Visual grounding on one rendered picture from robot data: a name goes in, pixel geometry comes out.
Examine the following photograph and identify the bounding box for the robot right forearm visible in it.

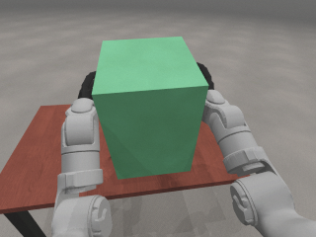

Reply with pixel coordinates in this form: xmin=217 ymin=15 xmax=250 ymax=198
xmin=201 ymin=89 xmax=295 ymax=209

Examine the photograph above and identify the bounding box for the right robot hand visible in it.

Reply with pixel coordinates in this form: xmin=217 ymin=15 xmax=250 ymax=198
xmin=197 ymin=62 xmax=214 ymax=90

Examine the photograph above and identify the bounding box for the robot left upper arm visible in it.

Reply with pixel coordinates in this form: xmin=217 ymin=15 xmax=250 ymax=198
xmin=52 ymin=195 xmax=113 ymax=237

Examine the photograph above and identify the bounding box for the robot left forearm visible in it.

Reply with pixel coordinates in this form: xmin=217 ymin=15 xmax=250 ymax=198
xmin=51 ymin=98 xmax=104 ymax=236

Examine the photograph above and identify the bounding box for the carton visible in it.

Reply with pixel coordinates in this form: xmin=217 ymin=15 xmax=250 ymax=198
xmin=91 ymin=37 xmax=209 ymax=180

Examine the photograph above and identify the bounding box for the table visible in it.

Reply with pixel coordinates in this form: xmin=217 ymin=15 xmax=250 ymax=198
xmin=0 ymin=104 xmax=250 ymax=237

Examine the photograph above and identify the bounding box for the left robot hand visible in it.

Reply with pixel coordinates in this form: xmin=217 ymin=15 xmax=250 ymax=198
xmin=77 ymin=71 xmax=97 ymax=101

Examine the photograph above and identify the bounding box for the robot right upper arm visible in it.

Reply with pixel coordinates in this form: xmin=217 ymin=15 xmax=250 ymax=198
xmin=230 ymin=171 xmax=316 ymax=237

